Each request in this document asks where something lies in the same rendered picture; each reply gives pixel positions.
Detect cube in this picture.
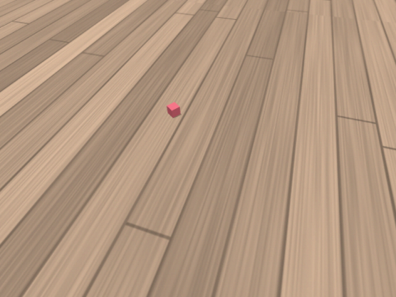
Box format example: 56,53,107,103
167,102,181,118

